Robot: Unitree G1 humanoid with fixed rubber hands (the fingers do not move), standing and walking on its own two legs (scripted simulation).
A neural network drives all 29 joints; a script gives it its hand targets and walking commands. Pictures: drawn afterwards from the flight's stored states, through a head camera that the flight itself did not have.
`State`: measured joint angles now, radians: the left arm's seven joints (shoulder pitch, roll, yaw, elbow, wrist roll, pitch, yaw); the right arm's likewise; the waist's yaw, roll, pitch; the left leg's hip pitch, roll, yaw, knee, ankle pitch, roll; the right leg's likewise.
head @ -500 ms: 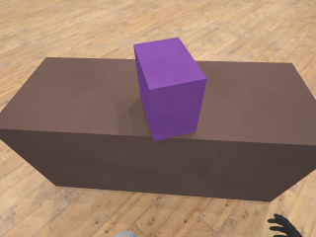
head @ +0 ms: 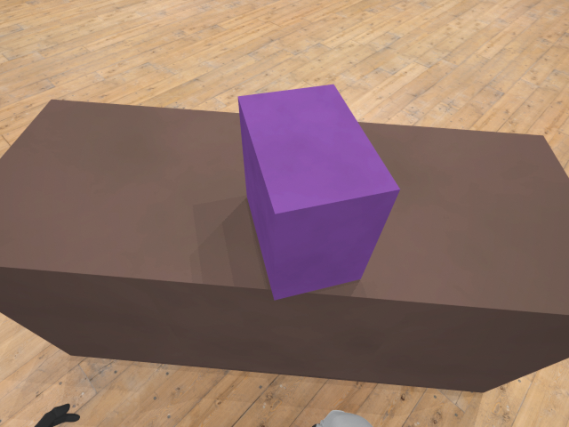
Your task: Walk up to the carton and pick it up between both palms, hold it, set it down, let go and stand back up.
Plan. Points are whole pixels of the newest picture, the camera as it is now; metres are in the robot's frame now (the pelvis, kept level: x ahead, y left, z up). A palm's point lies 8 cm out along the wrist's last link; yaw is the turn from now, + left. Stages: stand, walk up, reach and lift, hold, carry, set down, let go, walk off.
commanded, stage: walk up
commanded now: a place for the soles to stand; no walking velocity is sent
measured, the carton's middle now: (303, 194) +0.47 -0.03 +0.01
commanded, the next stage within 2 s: reach and lift in 1.42 s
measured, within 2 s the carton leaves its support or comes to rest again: neither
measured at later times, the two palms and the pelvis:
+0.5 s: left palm (38, 424) +0.14 +0.34 -0.08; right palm (509, 406) +0.16 -0.32 -0.08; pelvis +0.05 +0.01 +0.00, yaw +0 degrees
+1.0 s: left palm (44, 401) +0.16 +0.34 -0.08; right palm (496, 377) +0.19 -0.31 -0.07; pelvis +0.05 +0.01 +0.00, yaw +0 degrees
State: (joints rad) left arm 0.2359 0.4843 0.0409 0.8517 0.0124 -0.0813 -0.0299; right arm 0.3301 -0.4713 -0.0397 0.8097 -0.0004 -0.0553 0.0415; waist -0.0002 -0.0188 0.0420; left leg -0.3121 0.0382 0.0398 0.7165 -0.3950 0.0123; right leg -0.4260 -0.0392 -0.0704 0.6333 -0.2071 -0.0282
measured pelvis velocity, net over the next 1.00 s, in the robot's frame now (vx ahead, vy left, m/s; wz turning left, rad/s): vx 0.05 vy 0.01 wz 0.00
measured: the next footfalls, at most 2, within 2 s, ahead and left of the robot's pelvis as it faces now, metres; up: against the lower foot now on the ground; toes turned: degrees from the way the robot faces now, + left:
left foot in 0.24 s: +0.09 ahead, +0.13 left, +0.00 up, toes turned +2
